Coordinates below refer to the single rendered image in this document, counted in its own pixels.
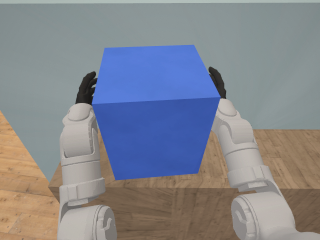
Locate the left robot upper arm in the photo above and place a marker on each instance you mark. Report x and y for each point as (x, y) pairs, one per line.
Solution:
(88, 223)

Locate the right robot hand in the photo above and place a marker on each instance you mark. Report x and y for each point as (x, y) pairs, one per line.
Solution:
(218, 82)

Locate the robot left forearm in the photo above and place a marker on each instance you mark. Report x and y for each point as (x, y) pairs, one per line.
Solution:
(79, 157)

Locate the left robot hand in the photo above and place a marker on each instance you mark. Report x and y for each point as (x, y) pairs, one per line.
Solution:
(86, 90)

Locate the carton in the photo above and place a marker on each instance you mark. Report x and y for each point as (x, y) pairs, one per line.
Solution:
(155, 107)

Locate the robot right forearm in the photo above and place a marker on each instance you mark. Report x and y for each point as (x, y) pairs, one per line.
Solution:
(246, 169)

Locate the right robot upper arm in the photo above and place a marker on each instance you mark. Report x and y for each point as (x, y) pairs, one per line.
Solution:
(265, 216)

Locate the pedestal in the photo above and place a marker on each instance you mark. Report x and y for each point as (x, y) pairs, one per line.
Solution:
(198, 206)

